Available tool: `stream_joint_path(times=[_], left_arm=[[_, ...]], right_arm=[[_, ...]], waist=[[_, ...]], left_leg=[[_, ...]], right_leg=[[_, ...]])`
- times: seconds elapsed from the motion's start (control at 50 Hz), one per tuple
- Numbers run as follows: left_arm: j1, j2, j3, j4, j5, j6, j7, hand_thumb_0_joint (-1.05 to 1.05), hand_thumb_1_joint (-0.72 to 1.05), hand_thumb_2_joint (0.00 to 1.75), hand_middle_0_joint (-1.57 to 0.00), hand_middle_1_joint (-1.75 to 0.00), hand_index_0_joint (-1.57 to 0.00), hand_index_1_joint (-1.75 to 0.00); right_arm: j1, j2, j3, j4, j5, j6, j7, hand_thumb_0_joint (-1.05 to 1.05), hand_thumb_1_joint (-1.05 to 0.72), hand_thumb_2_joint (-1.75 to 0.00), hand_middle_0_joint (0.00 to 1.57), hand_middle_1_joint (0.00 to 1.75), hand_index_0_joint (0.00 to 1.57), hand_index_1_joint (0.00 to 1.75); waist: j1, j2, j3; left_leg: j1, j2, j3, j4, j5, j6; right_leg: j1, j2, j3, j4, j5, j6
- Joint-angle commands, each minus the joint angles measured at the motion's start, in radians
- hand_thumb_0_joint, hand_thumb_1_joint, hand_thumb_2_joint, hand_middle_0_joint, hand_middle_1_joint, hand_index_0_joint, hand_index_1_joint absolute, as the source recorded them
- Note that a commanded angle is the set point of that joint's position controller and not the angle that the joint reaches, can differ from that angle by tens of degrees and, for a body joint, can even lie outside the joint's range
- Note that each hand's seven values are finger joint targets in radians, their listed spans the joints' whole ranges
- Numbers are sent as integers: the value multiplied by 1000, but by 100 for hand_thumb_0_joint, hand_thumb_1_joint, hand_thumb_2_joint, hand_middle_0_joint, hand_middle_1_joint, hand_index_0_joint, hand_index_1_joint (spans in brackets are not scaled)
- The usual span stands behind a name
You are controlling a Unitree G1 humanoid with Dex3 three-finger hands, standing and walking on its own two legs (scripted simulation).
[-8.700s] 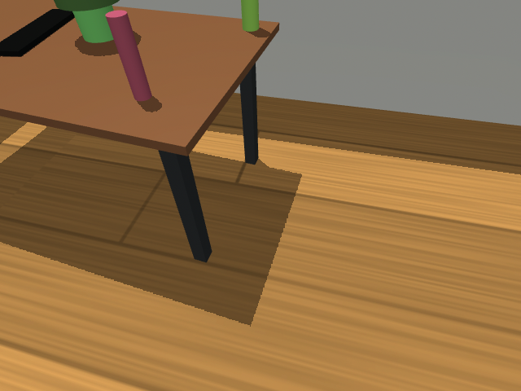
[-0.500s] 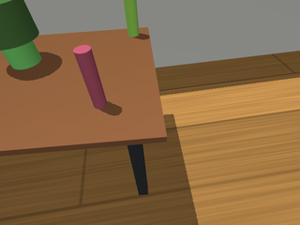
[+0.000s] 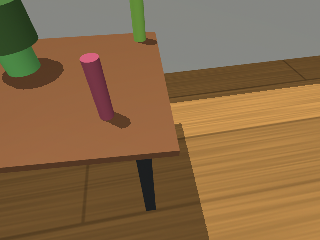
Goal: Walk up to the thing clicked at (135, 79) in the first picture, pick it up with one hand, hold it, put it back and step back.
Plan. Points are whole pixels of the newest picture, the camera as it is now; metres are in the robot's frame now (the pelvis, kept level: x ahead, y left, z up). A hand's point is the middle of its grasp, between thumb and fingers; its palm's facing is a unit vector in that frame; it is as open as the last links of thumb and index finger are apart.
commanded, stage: walk up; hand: left
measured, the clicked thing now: (99, 90) +0.55 +0.22 +0.08
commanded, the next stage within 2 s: stand in 0.38 s
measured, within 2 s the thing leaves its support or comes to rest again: neither
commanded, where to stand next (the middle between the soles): +0.07 +0.00 m, yaw +3 degrees
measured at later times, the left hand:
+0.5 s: hand out of the picture +0.09 +0.25 -0.16, palm faces -0.01 -0.94 -0.34, open 7.4 cm
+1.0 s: hand out of the picture +0.07 +0.26 -0.16, palm faces +0.00 -0.94 -0.34, open 7.4 cm
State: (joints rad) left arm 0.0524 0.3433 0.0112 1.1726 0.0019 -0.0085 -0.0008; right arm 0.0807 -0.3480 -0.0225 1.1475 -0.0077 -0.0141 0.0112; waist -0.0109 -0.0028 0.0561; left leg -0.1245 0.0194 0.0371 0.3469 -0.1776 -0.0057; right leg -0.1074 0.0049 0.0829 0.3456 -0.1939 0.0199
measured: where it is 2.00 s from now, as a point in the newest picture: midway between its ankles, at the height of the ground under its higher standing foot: outside the picture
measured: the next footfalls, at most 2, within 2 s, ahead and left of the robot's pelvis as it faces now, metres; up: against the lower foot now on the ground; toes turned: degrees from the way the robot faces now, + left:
none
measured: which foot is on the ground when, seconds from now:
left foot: down 0.00-1.00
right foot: down 0.00-1.00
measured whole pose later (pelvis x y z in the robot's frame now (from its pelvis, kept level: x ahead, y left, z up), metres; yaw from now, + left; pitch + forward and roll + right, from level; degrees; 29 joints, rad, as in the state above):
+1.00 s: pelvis +0.00 +0.00 +0.00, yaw +1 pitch -2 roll +0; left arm 0.11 0.35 0.00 1.14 0.01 -0.01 0.00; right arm 0.09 -0.35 -0.01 1.14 0.00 -0.01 0.01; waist 0.00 0.00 0.05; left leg -0.12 0.01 0.02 0.32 -0.17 0.00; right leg -0.09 -0.01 0.06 0.31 -0.18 0.03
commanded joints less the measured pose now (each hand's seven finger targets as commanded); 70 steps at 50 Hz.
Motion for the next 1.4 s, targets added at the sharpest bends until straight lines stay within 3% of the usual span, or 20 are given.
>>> stream_joint_path(times=[0.0, 0.34, 0.4, 0.48, 0.68, 0.98, 1.14, 1.22, 1.32, 1.38], left_arm=[[-55, 205, 35, -65, 2, -28, 10, 0, 90, 90, -20, -30, -20, -30], [-36, 210, 34, -69, 9, -28, 15, 0, 90, 90, -20, -30, -20, -30], [-3, 206, 33, -70, 4, -27, 16, 0, 90, 90, -20, -30, -20, -30], [-9, 211, 32, -80, 6, -25, 14, 0, 90, 90, -20, -30, -20, -30], [5, 219, 30, -88, 8, -26, 14, 0, 90, 90, -20, -30, -20, -30], [32, 221, 26, -93, 8, -26, 14, 0, 90, 90, -20, -30, -20, -30], [36, 220, 25, -96, 8, -23, 12, 0, 90, 90, -20, -30, -20, -30], [39, 227, 27, -99, 10, -25, 12, 0, 90, 90, -20, -30, -20, -30], [40, 221, 24, -99, 10, -23, 12, 0, 90, 90, -20, -30, -20, -30], [37, 226, 24, -104, 8, -25, 12, 0, 90, 90, -20, -30, -20, -30]], right_arm=[[-54, -214, -39, -67, -2, -25, -13, 0, -90, -90, 20, 30, 20, 30], [-46, -213, -42, -65, -1, -16, -10, 0, -90, -90, 20, 30, 20, 30], [-57, -218, -34, -73, -1, -18, -15, 0, -90, -90, 20, 30, 20, 30], [-58, -212, -31, -74, -1, -17, -15, 0, -90, -90, 20, 30, 20, 30], [-41, -216, -27, -74, 1, -14, -13, 0, -90, -90, 20, 30, 20, 30], [-36, -219, -25, -76, 1, -17, -14, 0, -90, -90, 20, 30, 20, 30], [-24, -218, -23, -71, -1, -15, -14, 0, -90, -90, 20, 30, 20, 30], [-29, -218, -24, -75, 0, -18, -13, 0, -90, -90, 20, 30, 20, 30], [-27, -220, -25, -74, 1, -15, -12, 0, -90, -90, 20, 30, 20, 30], [-16, -216, -23, -71, -1, -16, -12, 0, -90, -90, 20, 30, 20, 30]], waist=[[1, 23, -94], [-4, 9, -87], [8, 9, -87], [6, 4, -84], [-1, 2, -84], [6, -3, -101], [5, 10, -60], [9, -1, -80], [4, -1, -53], [1, -3, -62]], left_leg=[[48, 118, -97, -73, 100, 35], [48, 110, -95, -76, 63, 36], [58, 114, -111, -66, 166, 35], [54, 114, -113, -75, 114, 31], [50, 112, -119, -78, 83, 34], [80, 115, -121, -58, 177, 38], [26, 106, -129, -83, 58, 33], [41, 110, -133, -81, 112, 36], [20, 104, -139, -88, 39, 32], [24, 107, -138, -84, 78, 33]], right_leg=[[-8, -100, 54, -45, 151, -36], [-10, -99, 53, -58, 151, -33], [-2, -117, 58, -67, 213, -27], [-13, -117, 56, -76, 160, -30], [-16, -120, 51, -87, 137, -29], [-10, -126, 41, -78, 190, -32], [-17, -126, 45, -93, 109, -35], [-8, -125, 41, -83, 126, -36], [-28, -120, 34, -91, 65, -36], [-18, -126, 40, -85, 95, -36]])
